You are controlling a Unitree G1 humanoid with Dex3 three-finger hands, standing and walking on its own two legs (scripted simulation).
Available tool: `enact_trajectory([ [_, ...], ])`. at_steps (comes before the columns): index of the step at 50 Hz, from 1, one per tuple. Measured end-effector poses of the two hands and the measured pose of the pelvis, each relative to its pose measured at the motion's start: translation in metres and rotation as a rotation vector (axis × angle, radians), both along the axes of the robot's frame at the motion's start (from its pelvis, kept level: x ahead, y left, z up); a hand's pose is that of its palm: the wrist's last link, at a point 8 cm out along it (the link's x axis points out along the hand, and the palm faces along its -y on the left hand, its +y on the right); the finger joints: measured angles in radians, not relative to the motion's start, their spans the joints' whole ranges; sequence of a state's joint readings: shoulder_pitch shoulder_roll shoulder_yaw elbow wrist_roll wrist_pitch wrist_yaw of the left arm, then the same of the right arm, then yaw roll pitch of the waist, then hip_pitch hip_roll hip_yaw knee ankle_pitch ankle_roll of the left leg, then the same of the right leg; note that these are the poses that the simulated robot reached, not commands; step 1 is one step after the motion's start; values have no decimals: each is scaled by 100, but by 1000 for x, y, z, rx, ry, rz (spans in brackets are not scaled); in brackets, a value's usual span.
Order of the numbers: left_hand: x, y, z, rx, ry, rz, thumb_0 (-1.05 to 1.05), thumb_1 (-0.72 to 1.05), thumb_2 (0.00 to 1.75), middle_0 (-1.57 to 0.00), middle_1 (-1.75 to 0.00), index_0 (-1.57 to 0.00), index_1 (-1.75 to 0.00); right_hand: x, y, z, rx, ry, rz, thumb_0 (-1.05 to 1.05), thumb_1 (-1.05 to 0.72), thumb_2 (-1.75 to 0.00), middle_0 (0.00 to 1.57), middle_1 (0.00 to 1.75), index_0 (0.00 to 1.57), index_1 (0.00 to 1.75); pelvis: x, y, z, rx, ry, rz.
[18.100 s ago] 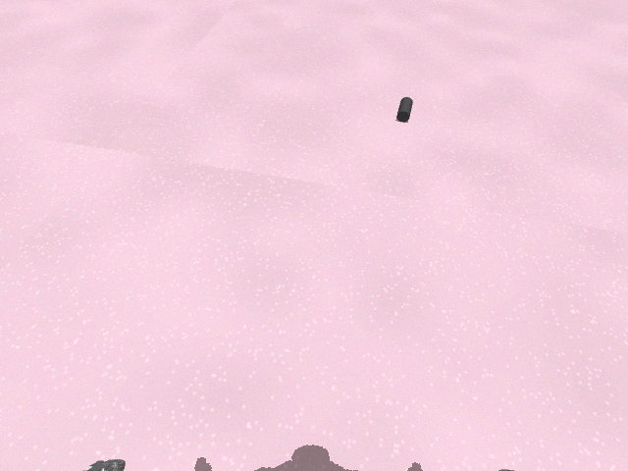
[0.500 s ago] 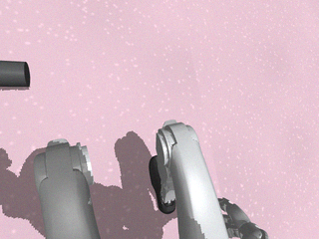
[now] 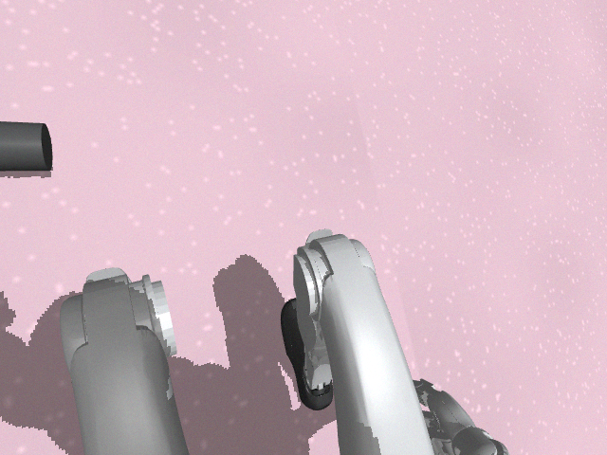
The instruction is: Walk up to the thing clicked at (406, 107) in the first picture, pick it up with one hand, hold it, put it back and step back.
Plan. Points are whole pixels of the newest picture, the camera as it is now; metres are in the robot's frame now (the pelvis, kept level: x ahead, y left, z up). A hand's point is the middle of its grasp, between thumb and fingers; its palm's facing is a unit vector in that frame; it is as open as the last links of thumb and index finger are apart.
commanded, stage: rise first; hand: left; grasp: from above
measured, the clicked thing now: out of the picture +0.50 +0.35 -0.28
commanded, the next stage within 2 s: approach in 0.02 s
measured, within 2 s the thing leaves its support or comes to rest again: neither
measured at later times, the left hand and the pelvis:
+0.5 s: hand out of the picture +0.50 +0.33 -0.14, palm faces -0.40 -0.04 -0.92, open 13.6 cm; pelvis +0.00 +0.00 +0.01, yaw +0 degrees
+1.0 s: hand out of the picture +0.48 +0.35 -0.15, palm faces -0.45 -0.07 -0.89, open 13.8 cm; pelvis -0.01 -0.01 +0.01, yaw +0 degrees
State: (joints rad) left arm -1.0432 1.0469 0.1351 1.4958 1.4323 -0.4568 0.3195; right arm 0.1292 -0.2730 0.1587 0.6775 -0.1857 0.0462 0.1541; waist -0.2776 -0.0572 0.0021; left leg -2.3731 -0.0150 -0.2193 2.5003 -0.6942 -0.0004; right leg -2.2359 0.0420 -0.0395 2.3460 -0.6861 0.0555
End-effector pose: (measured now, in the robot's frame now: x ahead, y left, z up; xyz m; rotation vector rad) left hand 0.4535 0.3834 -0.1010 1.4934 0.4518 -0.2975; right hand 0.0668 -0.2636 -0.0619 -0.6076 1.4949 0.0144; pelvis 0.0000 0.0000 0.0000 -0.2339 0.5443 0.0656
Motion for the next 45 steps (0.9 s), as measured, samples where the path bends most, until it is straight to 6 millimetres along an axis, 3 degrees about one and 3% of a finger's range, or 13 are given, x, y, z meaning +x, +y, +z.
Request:
enact_trajectory([
  [14,6,-4,6,11,4,-20,0,-48,95,-10,-109,-12,-106,3,1,1,3,-3,1,0,-92,-90,20,30,20,30,1,0,2,3,10,5],
  [23,43,-40,18,-5,-62,-74,0,-47,93,-9,-114,-13,-110,-3,1,9,-13,-15,-24,0,-92,-90,20,30,20,30,1,-1,7,3,31,5],
  [30,64,-57,22,27,-57,-33,0,-48,94,-9,-113,-12,-110,-22,0,14,-11,-18,-78,0,-92,-90,20,30,20,30,0,-1,10,4,45,-2],
  [38,42,-48,11,46,71,43,0,-50,96,-9,-110,-12,-107,-42,1,10,29,37,-100,0,-92,-90,20,30,20,30,-5,-5,14,24,34,-2],
  [45,27,-35,-1,-24,74,23,0,-50,96,-11,-106,-13,-105,-37,-6,9,-6,69,-29,0,-92,-89,20,30,20,30,-7,-8,9,19,6,-2],
])
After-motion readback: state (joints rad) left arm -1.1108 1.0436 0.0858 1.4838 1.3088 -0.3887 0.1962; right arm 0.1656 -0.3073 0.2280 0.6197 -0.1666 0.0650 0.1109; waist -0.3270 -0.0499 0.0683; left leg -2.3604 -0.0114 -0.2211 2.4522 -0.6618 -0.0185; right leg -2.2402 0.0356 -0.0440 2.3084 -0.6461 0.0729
